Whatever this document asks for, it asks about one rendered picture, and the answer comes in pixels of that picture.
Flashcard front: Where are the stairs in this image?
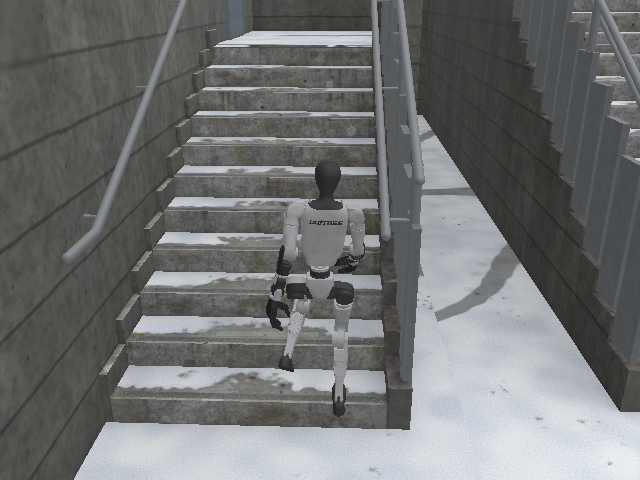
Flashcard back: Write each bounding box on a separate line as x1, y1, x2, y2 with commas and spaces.
571, 0, 640, 355
110, 48, 388, 429

